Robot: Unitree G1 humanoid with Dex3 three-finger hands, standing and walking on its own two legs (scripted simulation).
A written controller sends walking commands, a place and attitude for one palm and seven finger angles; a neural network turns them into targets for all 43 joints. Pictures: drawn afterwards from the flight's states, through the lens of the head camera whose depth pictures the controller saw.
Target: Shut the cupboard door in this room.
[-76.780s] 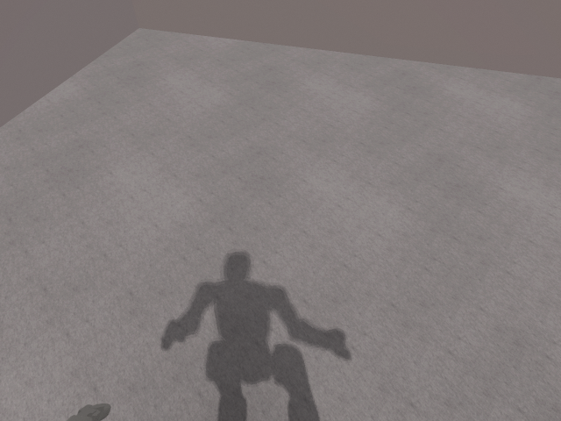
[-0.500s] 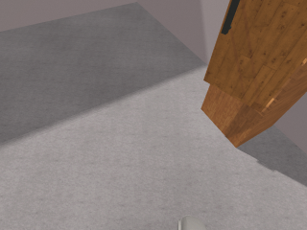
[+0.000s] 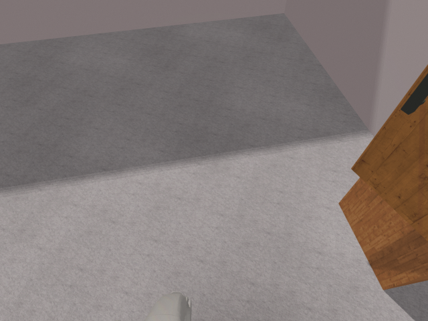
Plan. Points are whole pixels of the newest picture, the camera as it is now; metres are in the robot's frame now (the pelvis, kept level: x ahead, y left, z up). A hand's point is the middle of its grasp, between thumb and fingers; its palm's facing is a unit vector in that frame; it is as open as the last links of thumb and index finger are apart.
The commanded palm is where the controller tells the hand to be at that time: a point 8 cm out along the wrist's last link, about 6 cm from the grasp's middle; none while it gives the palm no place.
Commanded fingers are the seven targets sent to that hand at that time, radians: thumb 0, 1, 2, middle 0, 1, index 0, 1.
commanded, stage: turn to face it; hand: left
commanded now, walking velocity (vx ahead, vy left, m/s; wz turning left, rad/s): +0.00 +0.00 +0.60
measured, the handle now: out of the picture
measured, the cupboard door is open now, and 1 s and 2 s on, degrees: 19 19 19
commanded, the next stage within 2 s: take the last steps up to it in 1.94 s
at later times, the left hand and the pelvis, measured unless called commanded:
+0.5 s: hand out of the picture +0.11 +0.22 -0.18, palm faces +0.04 -0.98 -0.20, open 7.4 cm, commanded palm none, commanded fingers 0.00 0.90 0.90 -0.20 -0.30 -0.20 -0.30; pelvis +0.08 +0.03 -0.01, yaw -4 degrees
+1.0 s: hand (142, 254) +0.28 +0.19 -0.18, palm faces -0.33 -0.91 -0.24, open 7.4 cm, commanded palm none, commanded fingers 0.00 0.90 0.90 -0.20 -0.30 -0.20 -0.30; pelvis +0.12 +0.03 -0.01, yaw -22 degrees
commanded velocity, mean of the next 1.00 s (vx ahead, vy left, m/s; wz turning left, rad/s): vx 0.00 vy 0.00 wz -0.54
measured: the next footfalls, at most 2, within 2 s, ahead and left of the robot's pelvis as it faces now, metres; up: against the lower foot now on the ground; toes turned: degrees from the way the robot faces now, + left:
left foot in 0.20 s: +0.13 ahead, +0.12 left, +0.00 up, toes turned +10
right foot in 0.60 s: +0.12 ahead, -0.10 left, +0.00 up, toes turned -14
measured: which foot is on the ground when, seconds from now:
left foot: up 0.00-0.18, down 0.20-0.60, up 0.62-0.98, down 1.00-1.00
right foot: down 0.00-0.20, up 0.22-0.58, down 0.60-1.00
